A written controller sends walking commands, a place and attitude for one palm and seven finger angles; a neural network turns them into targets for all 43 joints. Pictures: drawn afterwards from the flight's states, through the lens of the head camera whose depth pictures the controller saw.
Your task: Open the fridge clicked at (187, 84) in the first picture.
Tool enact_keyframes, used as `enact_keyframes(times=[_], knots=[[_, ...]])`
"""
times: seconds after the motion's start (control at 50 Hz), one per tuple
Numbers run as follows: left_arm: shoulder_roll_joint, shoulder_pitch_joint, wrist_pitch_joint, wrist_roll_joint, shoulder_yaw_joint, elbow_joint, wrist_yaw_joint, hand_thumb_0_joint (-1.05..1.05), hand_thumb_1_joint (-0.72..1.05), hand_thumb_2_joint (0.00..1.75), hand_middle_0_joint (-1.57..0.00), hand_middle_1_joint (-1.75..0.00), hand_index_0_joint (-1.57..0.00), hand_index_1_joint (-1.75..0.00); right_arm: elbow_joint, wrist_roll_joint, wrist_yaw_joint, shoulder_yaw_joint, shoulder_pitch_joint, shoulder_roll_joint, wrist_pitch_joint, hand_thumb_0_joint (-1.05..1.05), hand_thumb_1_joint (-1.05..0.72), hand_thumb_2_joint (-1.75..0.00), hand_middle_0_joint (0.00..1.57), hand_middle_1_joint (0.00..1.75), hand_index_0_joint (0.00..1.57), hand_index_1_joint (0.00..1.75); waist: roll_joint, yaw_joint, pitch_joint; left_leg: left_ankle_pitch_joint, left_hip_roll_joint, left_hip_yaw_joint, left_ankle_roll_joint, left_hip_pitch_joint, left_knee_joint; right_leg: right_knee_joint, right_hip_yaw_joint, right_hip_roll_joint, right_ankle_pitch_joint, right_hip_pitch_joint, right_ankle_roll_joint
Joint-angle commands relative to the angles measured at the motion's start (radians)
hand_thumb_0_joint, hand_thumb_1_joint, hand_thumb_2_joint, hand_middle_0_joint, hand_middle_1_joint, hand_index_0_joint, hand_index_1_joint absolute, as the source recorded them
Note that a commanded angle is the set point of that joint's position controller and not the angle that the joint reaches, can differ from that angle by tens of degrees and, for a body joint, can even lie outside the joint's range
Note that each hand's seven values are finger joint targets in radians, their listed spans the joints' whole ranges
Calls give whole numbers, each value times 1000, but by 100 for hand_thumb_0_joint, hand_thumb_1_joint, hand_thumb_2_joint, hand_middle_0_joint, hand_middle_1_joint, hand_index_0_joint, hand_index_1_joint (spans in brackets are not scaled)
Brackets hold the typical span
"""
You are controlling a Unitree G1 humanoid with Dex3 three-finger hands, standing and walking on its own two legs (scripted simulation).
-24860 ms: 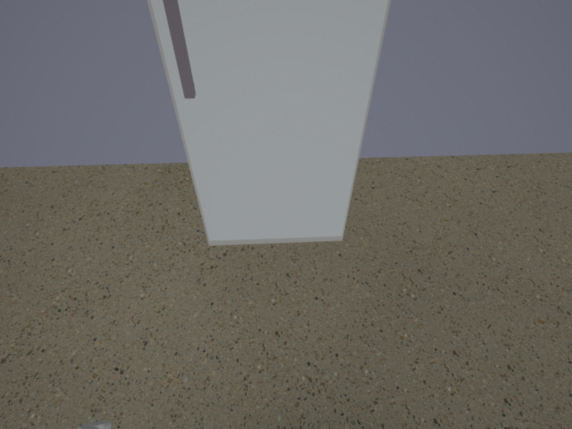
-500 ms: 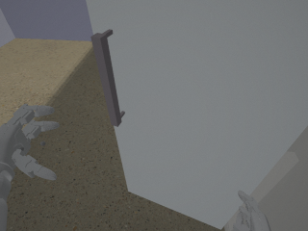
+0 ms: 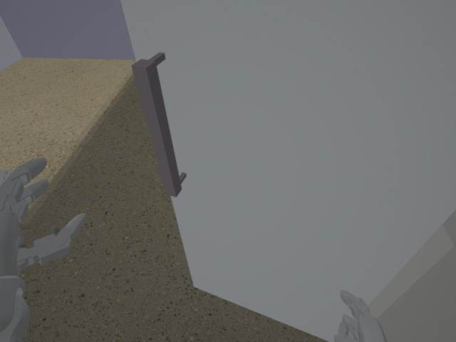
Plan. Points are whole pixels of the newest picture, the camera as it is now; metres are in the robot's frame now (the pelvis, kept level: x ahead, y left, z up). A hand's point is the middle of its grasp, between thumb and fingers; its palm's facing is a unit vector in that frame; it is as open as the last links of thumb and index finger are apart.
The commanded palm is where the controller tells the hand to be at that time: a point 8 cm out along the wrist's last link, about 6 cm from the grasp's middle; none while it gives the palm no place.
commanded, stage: draw the hand back to the body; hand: left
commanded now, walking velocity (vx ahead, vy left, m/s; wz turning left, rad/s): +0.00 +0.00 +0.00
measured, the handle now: (167, 133) +0.44 +0.18 +0.16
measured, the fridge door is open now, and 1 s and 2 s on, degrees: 74 74 74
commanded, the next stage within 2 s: step back with the hand held close in 0.52 s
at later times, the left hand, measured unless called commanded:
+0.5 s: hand (54, 243) +0.19 +0.26 +0.16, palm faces +0.49 -0.78 -0.39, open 7.5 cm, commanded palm +0.14 +0.29 +0.18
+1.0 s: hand (43, 252) +0.18 +0.27 +0.15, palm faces +0.38 -0.79 -0.48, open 7.5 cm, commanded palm +0.11 +0.31 +0.18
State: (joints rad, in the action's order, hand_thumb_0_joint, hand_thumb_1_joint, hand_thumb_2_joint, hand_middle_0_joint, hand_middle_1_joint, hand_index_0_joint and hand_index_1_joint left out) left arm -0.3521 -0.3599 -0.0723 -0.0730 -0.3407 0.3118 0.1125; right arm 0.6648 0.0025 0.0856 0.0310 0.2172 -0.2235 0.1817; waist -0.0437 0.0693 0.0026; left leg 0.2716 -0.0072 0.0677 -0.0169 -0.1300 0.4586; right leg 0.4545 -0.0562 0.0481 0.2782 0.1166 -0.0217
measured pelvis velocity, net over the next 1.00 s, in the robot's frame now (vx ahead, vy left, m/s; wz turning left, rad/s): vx -0.03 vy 0.01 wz -0.01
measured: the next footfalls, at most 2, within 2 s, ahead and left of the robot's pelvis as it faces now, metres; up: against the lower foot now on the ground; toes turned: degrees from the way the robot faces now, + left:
right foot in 1.58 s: -0.11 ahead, -0.11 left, +0.00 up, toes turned +4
left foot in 1.96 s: -0.09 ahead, +0.12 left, +0.00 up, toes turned +0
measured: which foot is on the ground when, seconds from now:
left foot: down 0.00-1.00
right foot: down 0.00-1.00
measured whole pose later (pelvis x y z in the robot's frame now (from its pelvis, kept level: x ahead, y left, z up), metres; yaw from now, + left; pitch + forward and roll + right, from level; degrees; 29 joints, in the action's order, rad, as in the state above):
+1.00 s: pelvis -0.03 +0.01 +0.00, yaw -1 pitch +0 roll -1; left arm -0.43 -0.54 -0.16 -0.06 -0.41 0.48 0.13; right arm 0.55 -0.01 0.10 0.01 0.19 -0.21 0.03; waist 0.01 0.01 0.04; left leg 0.25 -0.01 0.08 -0.03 -0.27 0.52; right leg 0.49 -0.04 0.05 0.23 0.25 -0.03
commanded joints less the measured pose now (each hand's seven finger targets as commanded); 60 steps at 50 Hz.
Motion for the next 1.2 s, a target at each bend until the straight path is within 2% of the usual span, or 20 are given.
enact_keyframes(times=[0.0, 0.12, 0.2, 0.28, 0.32, 0.36, 0.42, 0.48, 0.54, 0.6, 0.62, 0.64, 0.68, 0.7, 0.76, 0.84, 0.94, 1.04, 1.1, 1.18], knots=[[-203, 45, -68, 3, -135, 262, 12, 0, 68, 80, -21, -43, -21, -43, -172, -1, 3, -51, -127, -110, 46, 0, -90, -90, 20, 30, 20, 30, -34, 11, -102, -328, -31, -54, 1, 30, -61, -45, 2, -15, -260, -10, 35], [-202, -24, -62, 0, -142, 289, 13, 0, 90, 90, -20, -30, -20, -30, -179, -2, 11, -55, -126, -110, 38, 0, -90, -90, 20, 30, 20, 30, 8, 12, -83, -327, -31, -42, -9, 24, -48, -57, 1, -11, -290, -5, 32], [-194, 27, -58, 5, -126, 283, 18, 0, 90, 90, -20, -30, -20, -30, -176, -4, 17, -54, -124, -106, 35, 0, -90, -90, 20, 30, 20, 30, -35, 1, -58, -255, -26, -41, -9, 20, -53, -61, 4, -10, -226, 28, 31], [-205, 32, -55, 4, -135, 263, 20, 0, 90, 90, -20, -30, -20, -30, -174, -1, 24, -52, -130, -109, 33, 0, -90, -90, 20, 30, 20, 30, 20, 6, -68, -229, -23, -40, -19, 24, -50, -73, 7, -8, -213, 31, 27], [-203, 26, -55, 5, -130, 270, 20, 0, 90, 90, -20, -30, -20, -30, -172, -1, 27, -54, -133, -108, 34, 0, -90, -90, 20, 30, 20, 30, 16, 7, -69, -235, -24, -39, -20, 22, -49, -73, 8, -5, -223, 15, 29], [-200, 38, -58, 5, -124, 294, 21, 0, 90, 90, -20, -30, -20, -30, -173, 0, 26, -50, -136, -100, 38, 0, -90, -90, 20, 30, 20, 30, -36, 6, -79, -239, -21, -38, -17, 32, -45, -70, 10, -2, -228, 17, 29], [-207, 11, -53, 3, -136, 264, 20, 0, 90, 90, -20, -30, -20, -30, -172, 0, 27, -51, -135, -102, 37, 0, -90, -90, 20, 30, 20, 30, 5, 10, -60, -235, -23, -36, -20, 22, -48, -78, 9, -4, -229, 15, 29], [-214, 24, -60, 4, -145, 284, 19, 0, 90, 90, -20, -30, -20, -30, -173, 0, 25, -49, -137, -100, 39, 0, -90, -90, 20, 30, 20, 30, -24, 11, -74, -243, -22, -38, -17, 29, -47, -70, 9, -5, -232, 16, 30], [-211, 16, -57, 3, -144, 272, 18, 0, 90, 90, -20, -30, -20, -30, -170, 0, 24, -49, -135, -101, 39, 0, -90, -90, 20, 30, 20, 30, -5, 10, -63, -251, -25, -39, -17, 22, -46, -72, 6, -2, -243, 16, 29], [-192, 15, -55, -1, -129, 247, 15, 0, 90, 90, -20, -30, -20, -30, -174, -4, 24, -49, -139, -96, 34, 0, -90, -90, 20, 30, 20, 30, 15, 7, -35, -208, -27, -40, -17, 15, -53, -81, 7, -4, -193, 34, 27], [-165, 39, -58, 4, -86, 278, 10, 0, 90, 90, -20, -30, -20, -30, -176, -2, 23, -49, -143, -101, 38, 0, -90, -90, 20, 30, 20, 30, -4, 4, -45, -220, -26, -37, -20, 24, -52, -82, 9, 0, -207, 25, 28], [-295, 198, -106, 6, -216, 355, 25, 0, 90, 90, -20, -30, -20, -30, -204, -10, 18, -47, -147, -116, 11, 0, -90, -90, 20, 30, 20, 30, 21, -31, 46, -149, -50, -43, -32, -56, 1, -153, 130, 61, -267, 105, 29], [-185, 15, -116, 19, -135, 223, 16, 0, 90, 90, -20, -30, -20, -30, -183, 0, 12, -46, -120, -95, -24, 0, -90, -90, 20, 30, 20, 30, 111, -43, 0, -152, -45, -48, -27, -50, 47, -136, 133, 107, -342, 99, 44], [-177, -5, -122, 21, -123, 240, 16, 0, 90, 90, -20, -30, -20, -30, -195, -1, 9, -49, -121, -98, -38, 0, -90, -90, 20, 30, 20, 30, 99, -45, -29, -167, -46, -46, -25, -50, 48, -119, 129, 115, -353, 89, 47], [-204, -94, -141, 22, -165, 292, 28, 0, 90, 90, -20, -30, -20, -30, -225, -3, 11, -56, -123, -102, -70, 0, -90, -90, 20, 30, 20, 30, 40, -39, -134, -340, -73, -59, -25, -32, 19, -29, 86, 94, -457, 15, 36], [-241, -139, -152, 18, -205, 365, 40, 0, 90, 90, -20, -30, -20, -30, -263, -7, 15, -58, -132, -100, -100, 0, -90, -90, 20, 30, 20, 30, -2, -38, -181, -453, -99, -90, -25, -58, -6, 31, 61, 58, -455, -16, 23], [-245, -172, -161, 14, -220, 370, 46, 0, 90, 90, -20, -30, -20, -30, -279, -9, 20, -61, -123, -102, -108, 0, -90, -90, 20, 30, 20, 30, -29, -40, -158, -354, -121, -117, -35, -154, -44, 59, 63, 33, -384, -27, 15], [-233, -142, -176, 23, -211, 388, 49, 0, 90, 90, -20, -30, -20, -30, -279, -8, 21, -62, -106, -118, -81, 0, -90, -90, 20, 30, 20, 30, -84, -43, -121, -103, -146, -158, -58, -323, -114, 116, 56, 1, -248, -75, 8], [-218, -115, -193, 32, -207, 395, 48, 0, 90, 90, -20, -30, -20, -30, -278, -11, 19, -64, -100, -123, -58, 0, -90, -90, 20, 30, 20, 30, -116, -47, -89, 148, -164, -180, -79, -456, -159, 168, 56, -15, -178, -116, 6], [-215, -94, -208, 40, -210, 364, 48, 0, 90, 90, -20, -30, -20, -30, -265, -10, 17, -66, -82, -119, -35, 0, -90, -90, 20, 30, 20, 30, -35, -51, -51, 300, -137, -170, -78, -524, -116, 122, 99, 5, -106, -84, 13]])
